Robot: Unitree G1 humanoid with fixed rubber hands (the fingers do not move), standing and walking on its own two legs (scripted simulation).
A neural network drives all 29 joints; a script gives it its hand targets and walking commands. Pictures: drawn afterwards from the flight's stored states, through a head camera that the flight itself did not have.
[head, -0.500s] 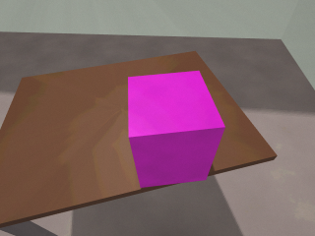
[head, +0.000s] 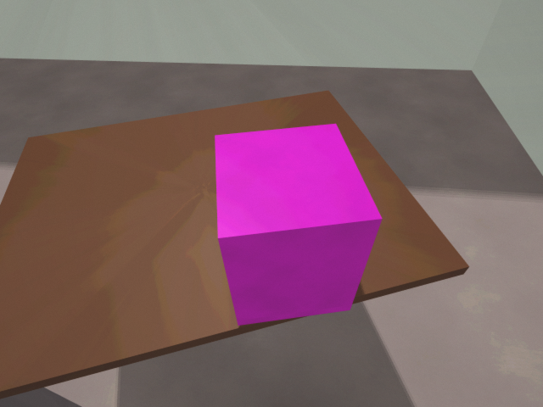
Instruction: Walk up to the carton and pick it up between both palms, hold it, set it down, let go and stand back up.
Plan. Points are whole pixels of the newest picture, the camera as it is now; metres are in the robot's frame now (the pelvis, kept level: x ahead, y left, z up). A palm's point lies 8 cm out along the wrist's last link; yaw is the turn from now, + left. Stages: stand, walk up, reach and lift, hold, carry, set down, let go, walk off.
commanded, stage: walk up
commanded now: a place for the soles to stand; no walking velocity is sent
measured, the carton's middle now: (285, 227) +0.41 +0.00 +0.04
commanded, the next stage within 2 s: reach and lift in 0.80 s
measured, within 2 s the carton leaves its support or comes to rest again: neither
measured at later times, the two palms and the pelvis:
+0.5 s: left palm out of the picture +0.05 +0.24 -0.14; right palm out of the picture +0.02 -0.25 -0.13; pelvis +0.01 -0.01 +0.00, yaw +0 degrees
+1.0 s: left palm out of the picture +0.15 +0.25 -0.13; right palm out of the picture +0.17 -0.26 -0.13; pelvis -0.02 -0.03 -0.03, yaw +4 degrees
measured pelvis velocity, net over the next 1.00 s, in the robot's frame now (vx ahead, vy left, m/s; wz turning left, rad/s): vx -0.02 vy -0.03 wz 0.08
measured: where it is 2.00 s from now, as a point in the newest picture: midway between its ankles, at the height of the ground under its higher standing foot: outside the picture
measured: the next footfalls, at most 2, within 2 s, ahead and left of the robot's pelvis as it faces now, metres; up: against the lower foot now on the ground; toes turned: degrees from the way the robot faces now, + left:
none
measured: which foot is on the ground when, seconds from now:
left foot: down 0.00-1.00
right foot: down 0.00-1.00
